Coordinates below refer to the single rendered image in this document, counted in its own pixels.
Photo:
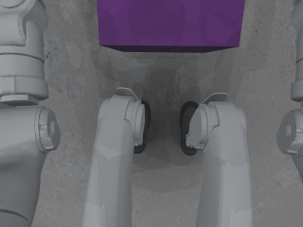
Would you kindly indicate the robot left upper arm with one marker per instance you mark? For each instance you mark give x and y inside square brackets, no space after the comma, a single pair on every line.
[27,134]

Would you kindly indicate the robot left foot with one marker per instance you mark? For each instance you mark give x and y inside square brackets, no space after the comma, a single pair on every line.
[139,149]

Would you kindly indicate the right robot forearm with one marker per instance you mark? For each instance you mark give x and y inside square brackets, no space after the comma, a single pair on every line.
[297,20]

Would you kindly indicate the left robot forearm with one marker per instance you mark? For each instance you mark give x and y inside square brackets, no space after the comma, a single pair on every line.
[22,56]

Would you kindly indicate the carton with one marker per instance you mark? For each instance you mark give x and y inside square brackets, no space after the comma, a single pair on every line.
[170,26]

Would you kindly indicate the robot right shin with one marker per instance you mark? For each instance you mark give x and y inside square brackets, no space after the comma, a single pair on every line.
[190,142]

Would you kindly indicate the robot right upper arm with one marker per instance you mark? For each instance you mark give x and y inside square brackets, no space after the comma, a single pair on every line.
[289,137]

